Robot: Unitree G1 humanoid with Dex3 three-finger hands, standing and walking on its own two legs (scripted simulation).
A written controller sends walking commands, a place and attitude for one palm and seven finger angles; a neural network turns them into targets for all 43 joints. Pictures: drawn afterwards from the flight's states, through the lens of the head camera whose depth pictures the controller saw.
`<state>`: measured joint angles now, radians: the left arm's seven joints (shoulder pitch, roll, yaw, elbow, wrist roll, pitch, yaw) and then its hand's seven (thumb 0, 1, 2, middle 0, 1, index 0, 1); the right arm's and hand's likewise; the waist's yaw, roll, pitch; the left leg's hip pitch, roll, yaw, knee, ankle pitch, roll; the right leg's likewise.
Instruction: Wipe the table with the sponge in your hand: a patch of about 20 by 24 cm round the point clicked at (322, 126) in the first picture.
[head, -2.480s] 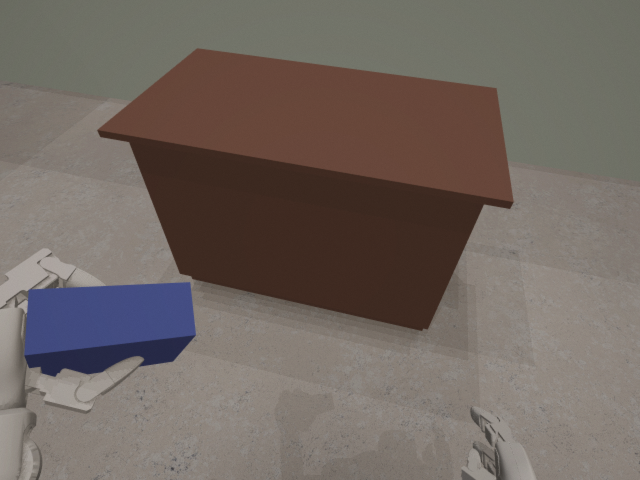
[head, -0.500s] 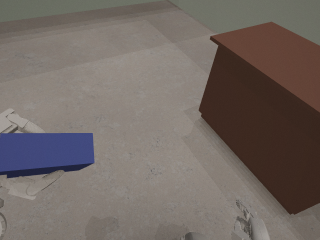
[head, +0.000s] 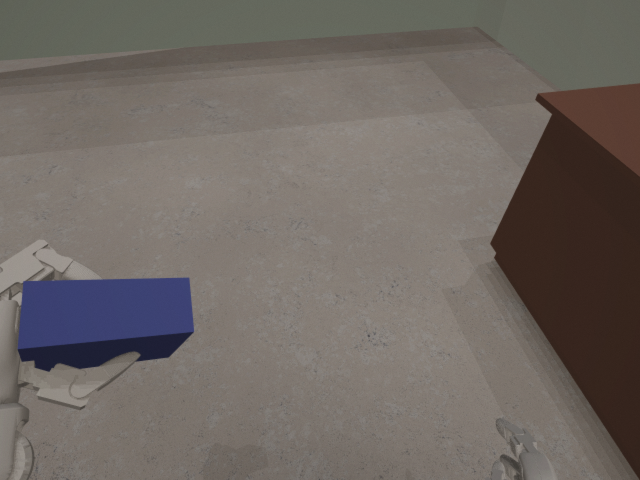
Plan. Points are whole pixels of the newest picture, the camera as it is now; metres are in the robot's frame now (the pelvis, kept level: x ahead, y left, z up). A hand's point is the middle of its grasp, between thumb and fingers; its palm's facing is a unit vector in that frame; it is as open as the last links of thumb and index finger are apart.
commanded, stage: walk around to get in front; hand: left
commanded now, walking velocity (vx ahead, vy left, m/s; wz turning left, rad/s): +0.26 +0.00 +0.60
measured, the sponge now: (133, 324) +0.23 +0.19 +0.15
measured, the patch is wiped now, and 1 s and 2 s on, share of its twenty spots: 0.00 0.00 0.00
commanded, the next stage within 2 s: none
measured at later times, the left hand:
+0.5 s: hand out of the picture +0.11 +0.27 +0.17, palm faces +0.62 -0.63 -0.47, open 9.7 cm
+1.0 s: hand out of the picture +0.13 +0.32 +0.17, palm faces +0.77 -0.51 -0.38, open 9.7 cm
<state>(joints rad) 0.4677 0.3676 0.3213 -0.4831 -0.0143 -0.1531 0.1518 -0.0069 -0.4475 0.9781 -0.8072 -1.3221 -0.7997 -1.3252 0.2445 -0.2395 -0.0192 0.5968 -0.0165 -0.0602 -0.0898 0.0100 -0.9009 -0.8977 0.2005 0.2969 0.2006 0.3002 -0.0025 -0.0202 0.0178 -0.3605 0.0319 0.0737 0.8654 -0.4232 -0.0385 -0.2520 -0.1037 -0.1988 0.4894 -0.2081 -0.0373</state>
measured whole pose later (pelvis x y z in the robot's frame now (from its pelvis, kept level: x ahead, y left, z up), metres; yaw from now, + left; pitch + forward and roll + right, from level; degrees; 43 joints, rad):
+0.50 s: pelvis -0.03 -0.02 -0.01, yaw +16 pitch -1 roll +0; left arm 0.43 0.37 0.36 -0.47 0.00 -0.17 0.13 -0.01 -0.45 0.98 -0.81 -1.32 -0.80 -1.33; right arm 0.25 -0.14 0.05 0.64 0.00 -0.11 -0.04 0.01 -0.90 -0.90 0.20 0.30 0.21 0.30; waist 0.03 0.06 0.02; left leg -0.33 0.02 -0.11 0.68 -0.38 0.01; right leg -0.28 -0.03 -0.14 0.56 -0.29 0.02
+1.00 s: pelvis +0.04 +0.00 -0.02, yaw +28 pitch -2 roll +3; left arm 0.37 0.38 0.36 -0.52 0.00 -0.20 0.19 -0.01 -0.45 0.98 -0.81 -1.32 -0.80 -1.32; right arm 0.17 -0.19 -0.02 0.57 0.01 -0.08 -0.06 0.01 -0.90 -0.90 0.20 0.30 0.20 0.30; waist 0.01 -0.06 0.08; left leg -0.31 0.04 0.14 0.63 -0.27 0.01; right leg -0.38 -0.13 -0.11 1.11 -0.53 0.02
